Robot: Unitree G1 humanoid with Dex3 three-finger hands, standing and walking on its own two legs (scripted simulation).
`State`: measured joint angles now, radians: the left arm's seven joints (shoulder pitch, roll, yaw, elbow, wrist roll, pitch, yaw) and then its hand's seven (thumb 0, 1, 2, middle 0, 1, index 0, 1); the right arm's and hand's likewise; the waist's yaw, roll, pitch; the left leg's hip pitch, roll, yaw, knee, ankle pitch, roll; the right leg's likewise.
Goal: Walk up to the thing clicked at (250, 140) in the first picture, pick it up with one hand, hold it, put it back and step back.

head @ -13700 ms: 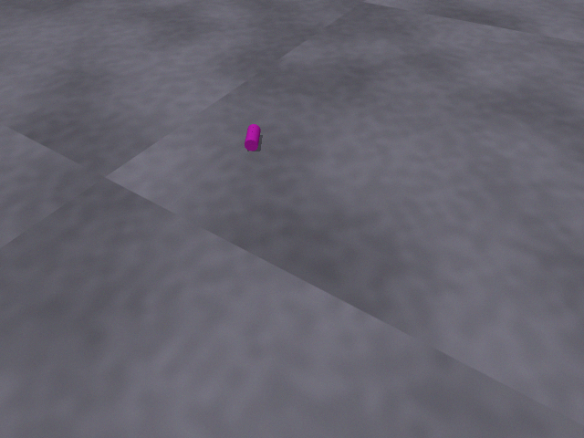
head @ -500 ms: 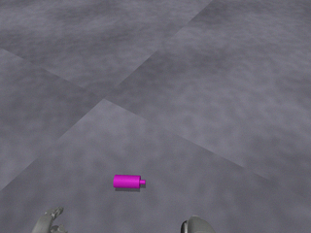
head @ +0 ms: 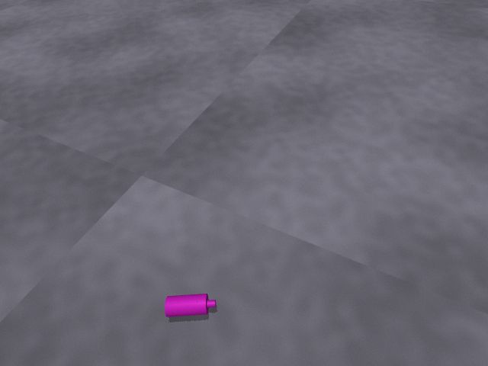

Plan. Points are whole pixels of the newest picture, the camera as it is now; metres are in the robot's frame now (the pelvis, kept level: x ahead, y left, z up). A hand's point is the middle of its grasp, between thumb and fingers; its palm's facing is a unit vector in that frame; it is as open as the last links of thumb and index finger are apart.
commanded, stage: stand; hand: left
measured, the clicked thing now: (191, 304) +0.46 +0.27 -0.73
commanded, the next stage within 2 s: none
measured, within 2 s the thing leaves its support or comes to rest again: neither
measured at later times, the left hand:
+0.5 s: hand out of the picture +0.10 +0.27 -0.14, palm faces -0.01 -0.95 -0.33, open 7.4 cm
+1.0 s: hand out of the picture +0.05 +0.28 -0.15, palm faces -0.02 -0.94 -0.33, open 7.4 cm
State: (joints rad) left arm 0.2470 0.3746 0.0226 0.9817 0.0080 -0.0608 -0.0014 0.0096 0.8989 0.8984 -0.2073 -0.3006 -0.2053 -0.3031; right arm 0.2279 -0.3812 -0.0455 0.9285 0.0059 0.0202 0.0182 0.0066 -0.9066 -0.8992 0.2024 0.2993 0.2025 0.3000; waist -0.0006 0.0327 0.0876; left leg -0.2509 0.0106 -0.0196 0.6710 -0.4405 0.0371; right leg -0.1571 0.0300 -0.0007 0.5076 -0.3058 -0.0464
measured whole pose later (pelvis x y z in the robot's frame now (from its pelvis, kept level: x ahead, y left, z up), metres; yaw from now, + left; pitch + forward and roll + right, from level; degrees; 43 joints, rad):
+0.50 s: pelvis +0.00 +0.02 +0.01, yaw +0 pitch -3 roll +0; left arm 0.07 0.35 0.01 1.10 0.00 -0.02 -0.01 0.01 0.90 0.90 -0.21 -0.30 -0.21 -0.30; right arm 0.07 -0.35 0.00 1.10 -0.01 -0.02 0.01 0.00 -0.91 -0.90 0.20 0.30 0.20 0.30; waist -0.01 0.00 0.07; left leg -0.15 0.03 -0.02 0.35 -0.16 -0.02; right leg -0.07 0.02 0.01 0.32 -0.20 -0.01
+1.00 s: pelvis -0.01 +0.03 +0.01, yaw +0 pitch -2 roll +0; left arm 0.12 0.34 0.00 1.16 0.00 -0.01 -0.01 0.01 0.90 0.90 -0.21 -0.30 -0.20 -0.30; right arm 0.08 -0.34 0.00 1.15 -0.01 -0.01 0.01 0.00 -0.91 -0.90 0.20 0.30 0.20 0.30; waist 0.00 0.01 0.05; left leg -0.16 0.00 -0.01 0.33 -0.14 0.00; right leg -0.10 0.00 0.01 0.32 -0.19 0.01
